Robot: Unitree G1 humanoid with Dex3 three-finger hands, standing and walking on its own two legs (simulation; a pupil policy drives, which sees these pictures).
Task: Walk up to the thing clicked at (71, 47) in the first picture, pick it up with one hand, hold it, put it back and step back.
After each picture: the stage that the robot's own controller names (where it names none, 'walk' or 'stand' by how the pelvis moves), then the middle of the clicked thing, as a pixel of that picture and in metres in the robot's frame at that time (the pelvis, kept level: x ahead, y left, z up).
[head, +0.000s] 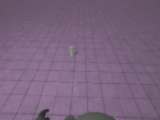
stand; (71, 51) +1.35 +0.42 -0.65
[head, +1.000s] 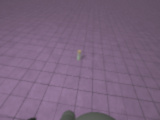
walk; (78, 55) +1.26 +0.19 -0.63
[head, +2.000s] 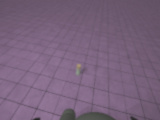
walk; (78, 69) +0.83 +0.15 -0.63
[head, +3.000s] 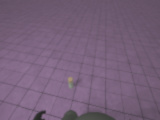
walk; (70, 83) +0.58 +0.24 -0.64
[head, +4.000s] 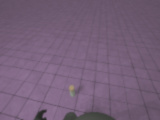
stand; (72, 91) +0.47 +0.22 -0.63
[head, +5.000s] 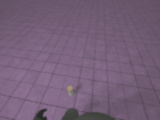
stand; (70, 91) +0.42 +0.23 -0.64
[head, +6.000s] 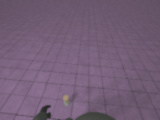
stand; (66, 100) +0.36 +0.24 -0.66
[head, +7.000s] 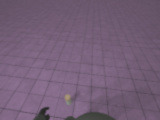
stand; (68, 100) +0.34 +0.23 -0.65
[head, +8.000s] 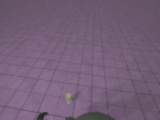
stand; (69, 98) +0.38 +0.22 -0.66
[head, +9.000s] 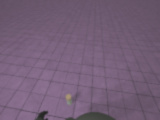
stand; (69, 99) +0.37 +0.22 -0.66
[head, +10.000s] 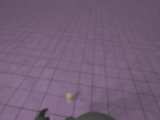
go down; (69, 98) +0.37 +0.22 -0.66
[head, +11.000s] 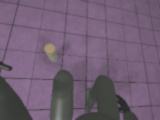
go down; (52, 54) +0.44 +0.29 -0.24
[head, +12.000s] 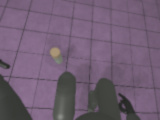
approach; (57, 57) +0.44 +0.29 -0.26
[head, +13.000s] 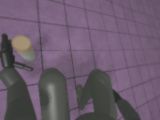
close in; (26, 51) +0.41 +0.34 -0.16
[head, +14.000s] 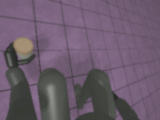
close; (25, 52) +0.40 +0.33 -0.15
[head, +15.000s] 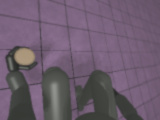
lift; (27, 58) +0.35 +0.33 -0.15
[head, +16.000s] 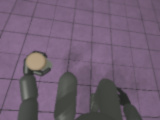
lift; (43, 63) +0.32 +0.32 -0.01
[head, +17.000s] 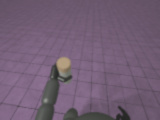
hold; (65, 72) +0.33 +0.16 +0.08
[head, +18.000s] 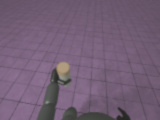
hold; (65, 76) +0.32 +0.17 +0.02
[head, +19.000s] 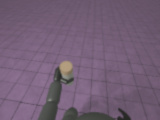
crouch; (68, 75) +0.33 +0.16 +0.03
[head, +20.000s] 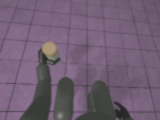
crouch; (53, 55) +0.43 +0.24 -0.06
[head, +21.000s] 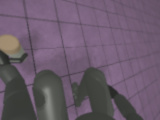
lower; (16, 51) +0.41 +0.34 -0.17
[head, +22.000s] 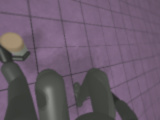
lower; (19, 49) +0.41 +0.34 -0.16
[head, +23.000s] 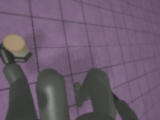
lower; (20, 50) +0.40 +0.34 -0.16
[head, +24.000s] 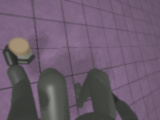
lower; (24, 53) +0.39 +0.33 -0.16
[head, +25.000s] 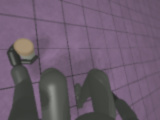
loosen; (27, 53) +0.39 +0.32 -0.16
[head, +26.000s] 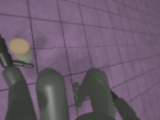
withdraw; (23, 53) +0.39 +0.32 -0.16
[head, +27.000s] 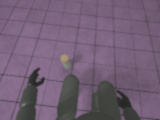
walk; (66, 62) +0.45 +0.25 -0.30
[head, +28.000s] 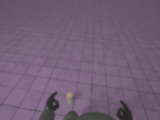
stand; (69, 98) +0.37 +0.20 -0.59
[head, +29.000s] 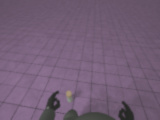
stand; (69, 96) +0.39 +0.21 -0.60
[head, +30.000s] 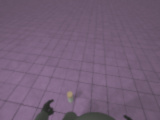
stand; (70, 97) +0.38 +0.20 -0.62
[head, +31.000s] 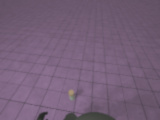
walk; (71, 95) +0.41 +0.20 -0.65
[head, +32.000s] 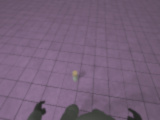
walk; (75, 76) +0.57 +0.19 -0.63
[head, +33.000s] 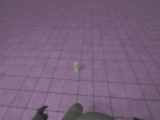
walk; (76, 67) +0.84 +0.27 -0.64
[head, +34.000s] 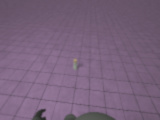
stand; (75, 64) +1.04 +0.26 -0.64
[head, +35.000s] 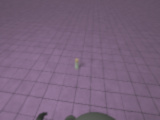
stand; (76, 64) +1.04 +0.24 -0.66
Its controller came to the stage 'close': yes
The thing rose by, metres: 0.68
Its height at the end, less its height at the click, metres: +0.00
